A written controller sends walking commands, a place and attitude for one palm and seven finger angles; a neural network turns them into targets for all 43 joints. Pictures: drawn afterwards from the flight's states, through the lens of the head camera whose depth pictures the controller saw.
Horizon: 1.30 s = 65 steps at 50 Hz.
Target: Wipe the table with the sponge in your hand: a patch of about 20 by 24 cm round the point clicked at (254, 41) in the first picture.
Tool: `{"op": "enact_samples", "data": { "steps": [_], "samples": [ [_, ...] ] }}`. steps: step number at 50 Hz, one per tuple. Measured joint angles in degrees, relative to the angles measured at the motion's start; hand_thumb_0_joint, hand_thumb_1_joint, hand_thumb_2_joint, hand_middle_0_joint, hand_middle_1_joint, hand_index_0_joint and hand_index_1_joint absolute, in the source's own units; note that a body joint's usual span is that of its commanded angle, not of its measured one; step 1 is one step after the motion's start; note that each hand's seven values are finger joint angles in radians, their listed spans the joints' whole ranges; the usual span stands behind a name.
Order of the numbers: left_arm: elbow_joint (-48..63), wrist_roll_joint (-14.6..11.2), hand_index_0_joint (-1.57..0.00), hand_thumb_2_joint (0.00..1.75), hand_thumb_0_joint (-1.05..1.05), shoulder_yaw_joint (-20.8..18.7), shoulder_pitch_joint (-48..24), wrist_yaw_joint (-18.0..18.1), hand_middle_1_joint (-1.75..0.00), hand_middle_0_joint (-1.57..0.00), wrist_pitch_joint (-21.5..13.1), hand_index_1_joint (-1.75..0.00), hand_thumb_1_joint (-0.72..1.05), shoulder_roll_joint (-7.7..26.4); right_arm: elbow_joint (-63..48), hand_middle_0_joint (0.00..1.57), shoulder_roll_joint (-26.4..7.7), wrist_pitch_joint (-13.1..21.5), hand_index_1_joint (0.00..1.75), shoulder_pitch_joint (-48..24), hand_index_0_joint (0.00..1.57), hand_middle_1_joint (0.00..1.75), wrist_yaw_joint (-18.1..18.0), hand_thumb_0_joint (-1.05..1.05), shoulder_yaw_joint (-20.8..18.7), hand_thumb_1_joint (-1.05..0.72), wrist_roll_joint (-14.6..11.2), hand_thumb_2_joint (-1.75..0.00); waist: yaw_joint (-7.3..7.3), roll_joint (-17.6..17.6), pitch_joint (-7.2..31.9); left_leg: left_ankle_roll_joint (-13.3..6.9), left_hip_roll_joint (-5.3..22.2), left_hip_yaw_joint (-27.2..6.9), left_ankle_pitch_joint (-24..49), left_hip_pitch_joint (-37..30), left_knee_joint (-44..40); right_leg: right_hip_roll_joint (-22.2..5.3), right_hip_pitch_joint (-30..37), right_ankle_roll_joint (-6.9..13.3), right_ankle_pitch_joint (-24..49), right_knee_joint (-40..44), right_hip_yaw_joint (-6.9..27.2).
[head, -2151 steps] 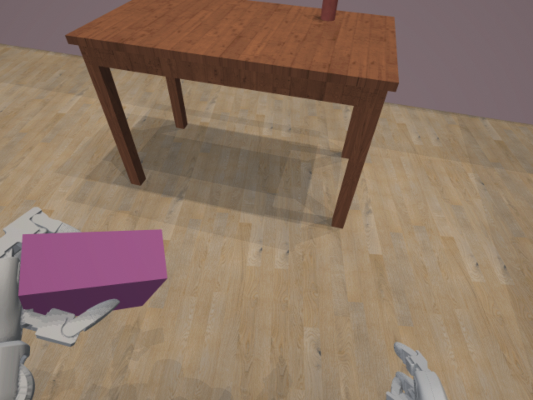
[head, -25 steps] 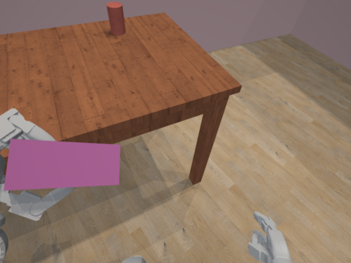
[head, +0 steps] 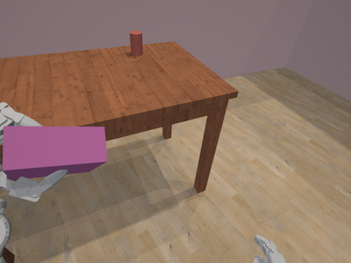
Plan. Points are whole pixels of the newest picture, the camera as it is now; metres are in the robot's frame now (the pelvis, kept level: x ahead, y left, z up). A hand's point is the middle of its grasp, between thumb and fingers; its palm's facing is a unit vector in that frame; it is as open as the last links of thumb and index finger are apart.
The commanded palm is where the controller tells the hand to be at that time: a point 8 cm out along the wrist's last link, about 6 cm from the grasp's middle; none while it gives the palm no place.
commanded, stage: stop stepping back and stand still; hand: left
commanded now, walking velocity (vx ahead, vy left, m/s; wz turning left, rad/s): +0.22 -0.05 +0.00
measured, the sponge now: (70, 153) +0.24 +0.20 +0.20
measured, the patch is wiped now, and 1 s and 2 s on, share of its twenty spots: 0.95 0.95 0.95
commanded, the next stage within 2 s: stand and wait in 0.40 s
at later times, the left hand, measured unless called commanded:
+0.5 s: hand (13, 179) +0.17 +0.24 +0.23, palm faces +0.51 -0.78 -0.37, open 9.8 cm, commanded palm +0.10 +0.28 +0.24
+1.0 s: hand (19, 165) +0.20 +0.26 +0.22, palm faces +0.45 -0.79 -0.41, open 9.8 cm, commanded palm +0.13 +0.30 +0.24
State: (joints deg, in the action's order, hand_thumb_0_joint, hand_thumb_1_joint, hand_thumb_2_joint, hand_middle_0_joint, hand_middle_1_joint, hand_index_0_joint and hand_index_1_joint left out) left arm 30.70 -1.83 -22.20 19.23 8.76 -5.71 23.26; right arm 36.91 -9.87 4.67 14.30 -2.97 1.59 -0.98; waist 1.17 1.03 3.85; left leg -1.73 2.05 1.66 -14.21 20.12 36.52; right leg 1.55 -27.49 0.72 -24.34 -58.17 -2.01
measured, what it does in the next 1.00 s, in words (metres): steps on the spot: right foot, then left foot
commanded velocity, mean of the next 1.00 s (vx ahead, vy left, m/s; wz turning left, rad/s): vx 0.06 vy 0.00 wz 0.00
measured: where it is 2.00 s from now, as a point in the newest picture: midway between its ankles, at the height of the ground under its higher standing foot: outside the picture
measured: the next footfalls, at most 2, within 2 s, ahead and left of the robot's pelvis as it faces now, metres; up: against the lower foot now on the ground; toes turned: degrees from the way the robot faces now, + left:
right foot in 0.10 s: +0.04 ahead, -0.10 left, +0.00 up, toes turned +1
left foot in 0.28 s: +0.04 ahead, +0.14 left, +0.00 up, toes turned +5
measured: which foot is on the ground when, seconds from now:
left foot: down 0.00-0.08, up 0.10-0.26, down 0.28-1.00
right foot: up 0.00-0.08, down 0.10-1.00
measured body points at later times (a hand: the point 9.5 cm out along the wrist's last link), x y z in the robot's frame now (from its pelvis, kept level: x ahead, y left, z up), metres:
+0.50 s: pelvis -0.04 -0.01 +0.00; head -0.06 -0.01 +0.45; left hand +0.13 +0.28 +0.25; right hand +0.13 -0.23 -0.08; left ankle -0.01 +0.13 -0.70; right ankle +0.00 -0.10 -0.73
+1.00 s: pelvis -0.01 +0.01 +0.01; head +0.00 +0.01 +0.46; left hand +0.17 +0.30 +0.24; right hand +0.18 -0.21 -0.06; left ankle +0.00 +0.14 -0.72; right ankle +0.00 -0.10 -0.72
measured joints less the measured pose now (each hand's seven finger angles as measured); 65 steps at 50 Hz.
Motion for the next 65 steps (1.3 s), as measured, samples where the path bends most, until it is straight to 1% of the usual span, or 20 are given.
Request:
{"op": "enact_samples", "data": {
  "steps": [2,4,5,6,9,11,13,14,15,17,19,22,24,27,30,32,34,37,56,65],
  "samples": [
    [-2.0,-0.34,-0.77,1.07,-0.02,-0.16,0.18,0.05,-1.35,-0.76,0.13,-1.37,-0.5,0.18,0.07,0.21,0.58,0.23,0.3,1.05,0.2,0.3,0.27,0.01,0.65,-0.91,-0.16,-0.89,0.62,-1.19,1.36,0.61,0.67,-0.31,0.2,-0.51,-2.53,0.06,3.64,0.4,-1.63,4.37,-1.78],
    [-2.86,-0.71,-0.77,1.07,-0.02,-0.13,0.51,-0.1,-1.35,-0.76,0.65,-1.37,-0.5,0.5,-0.68,0.21,0.71,-0.21,0.3,1.91,0.2,0.3,0.23,0.01,1.15,-0.91,0.07,-0.89,1.05,-2.24,2.12,0.89,1.13,-0.76,-3.74,0.99,-1.39,0.33,10.2,1.38,-1.97,16.6,-2.65],
    [-2.17,-0.66,-0.77,1.07,-0.02,-0.51,0.52,-0.35,-1.35,-0.75,0.71,-1.37,-0.5,1.53,-1.53,0.21,0.95,-0.5,0.3,2.08,0.2,0.3,0.36,0.01,1.25,-0.91,0.11,-0.89,0.74,-0.91,2.31,0.89,0.23,-0.15,-7.62,3.86,3.5,-0.42,12.84,2.89,-1.59,24.0,-0.58],
    [-1.46,-0.67,-0.77,1.07,-0.02,-0.51,0.15,-0.9,-1.35,-0.75,0.49,-1.37,-0.5,1.13,-1.52,0.21,0.4,-0.72,0.3,1.31,0.2,0.3,0.5,0.01,1.25,-0.9,0.02,-0.89,-0.25,-1.0,1.54,1.11,0.22,-0.7,-8.79,7.1,11.04,-0.43,12.09,3.23,5.71,26.0,-0.2],
    [-0.72,-0.92,-0.77,1.07,-0.02,1.21,0.91,-2.32,-1.35,-0.75,-0.63,-1.37,-0.5,-2.02,1.39,0.21,-1.45,-1.26,0.3,-0.52,0.2,0.3,0.64,0.01,0.38,-0.9,-0.03,-0.89,-1.36,-2.61,0.23,1.42,0.71,-1.94,-6.77,10.88,23.38,0.35,11.11,1.95,10.42,25.82,-0.88],
    [0.1,-0.95,-0.77,1.07,-0.02,1.63,2.51,-2.33,-1.35,-0.76,-0.58,-1.37,-0.5,-2.68,1.91,0.21,-1.66,-1.68,0.3,-0.39,0.2,0.3,0.06,0.01,-0.15,-0.9,-0.16,-0.89,-1.82,-1.12,0.52,0.87,0.88,-0.02,-6.68,8.25,18.59,-0.66,11.0,1.53,10.53,26.96,-0.27],
    [1.36,-0.79,-0.77,1.07,-0.02,1.53,3.76,-1.5,-1.35,-0.76,-0.63,-1.37,-0.5,-2.77,1.04,0.21,-2.32,-1.19,0.3,-0.05,0.2,0.3,-0.98,0.01,-0.36,-0.91,0.01,-0.89,-2.0,-0.03,0.42,-0.06,1.07,1.57,-7.93,2.38,7.27,-1.81,10.23,1.42,9.53,26.28,-0.14],
    [2.08,-0.8,-0.77,1.07,-0.02,1.46,4.05,-0.97,-1.35,-0.76,-0.76,-1.37,-0.5,-2.79,0.04,0.21,-3.19,-0.6,0.3,0.19,0.2,0.3,-1.49,0.01,-0.53,-0.91,0.18,-0.89,-1.88,-0.76,0.43,-0.93,1.42,0.91,-10.42,-0.73,1.11,-1.57,9.26,1.24,7.92,24.8,-0.47],
    [2.39,-0.9,-0.77,1.07,-0.02,1.18,3.69,-0.44,-1.35,-0.76,-0.95,-1.37,-0.5,-2.51,-0.6,0.21,-3.67,-0.01,0.3,-0.14,0.2,0.3,-1.99,0.01,-0.92,-0.91,0.25,-0.89,-1.36,-1.13,-0.14,-0.56,1.46,0.46,-7.12,-1.29,-1.69,-1.57,8.08,0.93,5.18,22.36,-0.63],
    [2.1,-0.68,-0.78,1.07,-0.02,0.16,2.21,0.2,-1.35,-0.76,-0.5,-1.37,-0.5,-1.23,-1.01,0.21,-3.26,0.61,0.3,-1.14,0.2,0.3,-2.39,0.01,-1.51,-0.91,-0.05,-0.89,-1.59,-0.17,-1.78,0.58,1.01,1.46,-0.33,-1.53,-1.72,-1.66,5.57,0.29,-0.19,13.81,0.2],
    [0.29,-0.36,-0.78,1.07,-0.02,-0.63,0.65,0.46,-1.35,-0.76,-0.43,-1.37,-0.5,-0.29,-0.83,0.21,-2.37,1.56,0.3,-1.2,0.2,0.3,-1.95,0.01,-1.54,-0.91,-0.36,-0.89,-1.16,0.25,-1.88,1.13,0.56,1.61,0.23,-2.17,-2.37,-1.61,4.43,-0.01,-1.38,8.61,0.11],
    [-1.39,-0.32,-0.77,1.07,-0.02,-1.32,-0.17,0.65,-1.35,-0.76,0.22,-1.37,-0.5,0.36,-1.25,0.2,-1.47,2.15,0.3,-0.47,0.2,0.3,-0.96,0.01,-0.7,-0.91,-0.31,-0.89,-0.03,-0.81,-1.43,1.82,1.04,0.77,-1.07,-2.09,-2.56,-1.3,8.61,0.16,-0.81,17.27,-1.32],
    [-0.38,-0.33,-0.77,1.07,-0.02,-1.6,-0.08,0.3,-1.35,-0.76,0.1,-1.37,-0.5,0.84,-1.95,0.2,-1.25,1.74,0.3,-0.6,0.2,0.3,-0.2,0.01,-0.37,-0.91,-0.12,-0.89,0.0,-1.05,-1.94,1.49,1.18,0.13,-7.05,1.33,4.72,-0.98,10.15,1.69,7.63,23.67,-1.2],
    [1.11,-0.62,-0.77,1.07,-0.02,-0.02,1.46,-0.84,-1.35,-0.75,-0.86,-1.37,-0.5,-1.74,0.1,0.21,-1.79,0.66,0.3,-1.81,0.2,0.3,0.97,0.01,-0.6,-0.91,-0.07,-0.89,-0.54,-2.25,-3.27,1.59,0.72,-1.49,-8.88,4.96,16.1,-0.14,11.01,2.08,10.05,24.9,-1.5],
    [3.14,-0.83,-0.77,1.07,-0.02,0.25,4.23,-0.87,-1.35,-0.76,-1.36,-1.37,-0.5,-2.35,0.42,0.21,-1.64,-0.11,0.3,-1.65,0.2,0.3,0.65,0.01,-0.49,-0.91,0.08,-0.89,-0.95,-0.85,-3.56,0.96,0.3,0.26,-6.52,1.38,7.14,-0.85,11.99,1.46,10.07,26.9,-0.17],
    [4.42,-0.9,-0.77,1.07,-0.02,0.04,4.89,-0.32,-1.35,-0.76,-1.95,-1.37,-0.5,-2.01,-0.96,0.21,-2.64,0.26,0.3,-1.2,0.2,0.3,-0.1,0.01,-0.61,-0.91,0.28,-0.89,-0.66,-2.2,-3.8,0.51,1.2,-1.09,-3.49,-2.15,-2.82,-0.18,11.43,0.97,9.38,25.86,-0.76],
    [4.1,-0.81,-0.78,1.07,-0.02,-0.32,3.74,0.12,-1.35,-0.76,-2.34,-1.37,-0.5,-1.11,-0.85,0.21,-2.78,0.32,0.3,-1.82,0.2,0.3,-0.68,0.01,-1.27,-0.91,-0.05,-0.89,-0.77,-2.53,-4.99,2.17,1.25,-1.48,1.03,-1.98,-2.61,-0.3,11.46,0.55,8.43,24.61,-1.04],
    [2.51,-0.51,-0.78,1.07,-0.02,-1.49,3.25,0.39,-1.35,-0.76,-2.16,-1.37,-0.5,-0.46,-0.55,0.21,-2.37,0.4,0.3,-2.14,0.2,0.3,-0.88,0.01,-1.25,-0.91,-0.36,-0.89,-0.91,-2.48,-4.82,2.99,1.01,-1.24,-0.23,-2.59,-2.94,-0.53,12.52,0.38,8.71,26.15,-0.79],
    [3.73,-0.91,-0.77,1.07,-0.02,-1.18,5.41,0.04,-1.35,-0.76,-2.3,-1.37,-0.5,-0.1,-3.17,0.21,-1.94,0.12,0.3,-5.45,0.2,0.3,-0.06,0.01,-1.05,-0.91,-0.16,-0.89,-1.23,-2.38,-5.3,2.43,0.64,-0.7,0.44,-4.47,-6.99,-0.78,15.06,-0.39,10.59,31.88,-0.33],
    [2.08,-0.88,-0.77,1.07,-0.02,-0.16,4.8,0.21,-1.35,-0.76,-1.53,-1.37,-0.5,-1.6,-2.79,0.21,-2.25,-0.36,0.3,-4.67,0.2,0.3,-0.24,0.01,-0.94,-0.91,-0.01,-0.89,-1.44,-2.64,-4.7,2.17,0.49,-0.75,0.89,-4.45,-7.57,-0.9,15.36,-0.6,11.34,33.07,-0.39]
  ]
}}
